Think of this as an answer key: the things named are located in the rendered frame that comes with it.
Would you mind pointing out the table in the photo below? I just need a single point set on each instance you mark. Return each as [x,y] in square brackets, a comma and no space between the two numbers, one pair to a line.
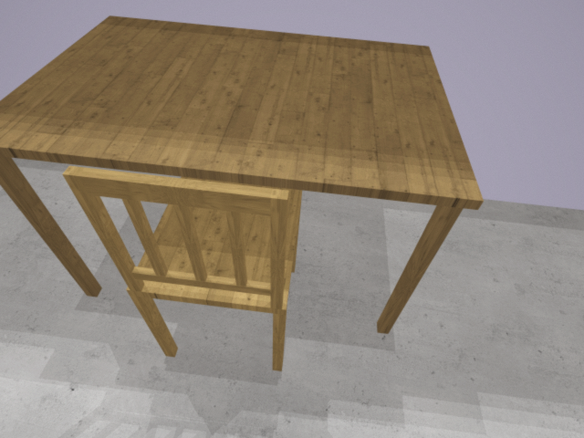
[313,113]

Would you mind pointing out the chair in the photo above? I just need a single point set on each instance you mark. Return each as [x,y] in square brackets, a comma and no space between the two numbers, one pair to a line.
[222,244]

